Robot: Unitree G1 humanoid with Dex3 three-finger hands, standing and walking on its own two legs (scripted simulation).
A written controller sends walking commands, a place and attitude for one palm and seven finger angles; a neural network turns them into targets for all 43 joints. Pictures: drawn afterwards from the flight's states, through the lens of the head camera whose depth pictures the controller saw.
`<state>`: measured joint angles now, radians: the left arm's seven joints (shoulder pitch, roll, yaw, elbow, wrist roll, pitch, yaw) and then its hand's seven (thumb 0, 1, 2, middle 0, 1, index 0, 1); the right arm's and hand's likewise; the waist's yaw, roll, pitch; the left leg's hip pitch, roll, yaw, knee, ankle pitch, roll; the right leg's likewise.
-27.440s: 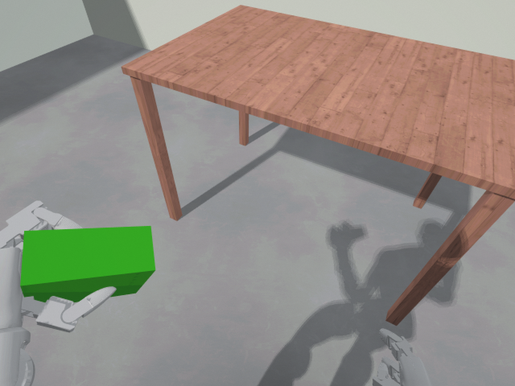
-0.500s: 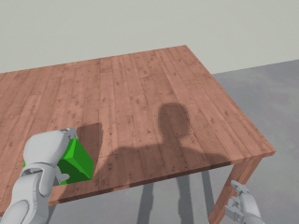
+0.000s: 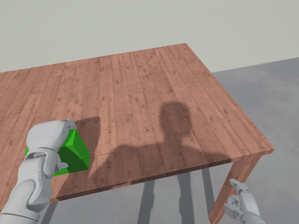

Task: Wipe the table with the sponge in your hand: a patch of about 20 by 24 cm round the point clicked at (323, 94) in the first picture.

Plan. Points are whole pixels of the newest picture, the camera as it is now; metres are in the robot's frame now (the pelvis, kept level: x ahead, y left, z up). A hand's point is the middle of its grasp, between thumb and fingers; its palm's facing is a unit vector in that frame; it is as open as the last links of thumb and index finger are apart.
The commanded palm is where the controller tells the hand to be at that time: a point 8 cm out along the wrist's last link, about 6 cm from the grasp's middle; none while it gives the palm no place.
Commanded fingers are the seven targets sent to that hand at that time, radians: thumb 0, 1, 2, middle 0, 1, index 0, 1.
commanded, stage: wipe forward along the first lane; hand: left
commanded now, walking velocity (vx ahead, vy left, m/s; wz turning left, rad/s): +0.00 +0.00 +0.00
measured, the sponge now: (64, 157) +0.25 +0.29 +0.05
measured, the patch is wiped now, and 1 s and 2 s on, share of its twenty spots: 0.25 0.40 0.55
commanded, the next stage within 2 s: slide across to the middle lane in 1.26 s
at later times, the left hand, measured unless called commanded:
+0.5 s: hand (64, 131) +0.31 +0.31 +0.10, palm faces -0.06 -0.01 -1.00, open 9.5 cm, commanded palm +0.30 +0.30 +0.13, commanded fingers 0.00 0.10 1.30 -1.20 -1.60 -1.20 -1.60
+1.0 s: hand (66, 116) +0.36 +0.33 +0.10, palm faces -0.11 +0.01 -0.99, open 9.5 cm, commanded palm +0.36 +0.32 +0.13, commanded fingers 0.00 0.10 1.30 -1.20 -1.60 -1.20 -1.60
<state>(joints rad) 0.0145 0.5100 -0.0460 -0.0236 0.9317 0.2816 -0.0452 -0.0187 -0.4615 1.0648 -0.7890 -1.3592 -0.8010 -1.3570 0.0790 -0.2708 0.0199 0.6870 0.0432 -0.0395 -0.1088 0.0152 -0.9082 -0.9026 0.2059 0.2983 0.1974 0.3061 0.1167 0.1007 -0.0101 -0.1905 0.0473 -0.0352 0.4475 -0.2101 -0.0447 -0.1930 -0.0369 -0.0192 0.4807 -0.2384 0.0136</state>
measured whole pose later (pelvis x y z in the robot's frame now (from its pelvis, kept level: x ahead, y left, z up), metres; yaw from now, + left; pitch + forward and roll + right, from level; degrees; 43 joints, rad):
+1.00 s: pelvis +0.01 +0.00 +0.00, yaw +1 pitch +5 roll +0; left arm -0.48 0.58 -0.01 0.59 0.98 0.11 -0.05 0.01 -0.53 1.13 -0.81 -1.35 -0.83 -1.35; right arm 0.19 -0.28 0.00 0.72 0.07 0.02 -0.10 0.01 -0.91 -0.90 0.21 0.30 0.21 0.30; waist 0.06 0.07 -0.06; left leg -0.36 0.04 -0.05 0.50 -0.23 -0.04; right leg -0.35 -0.04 -0.03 0.51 -0.25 0.02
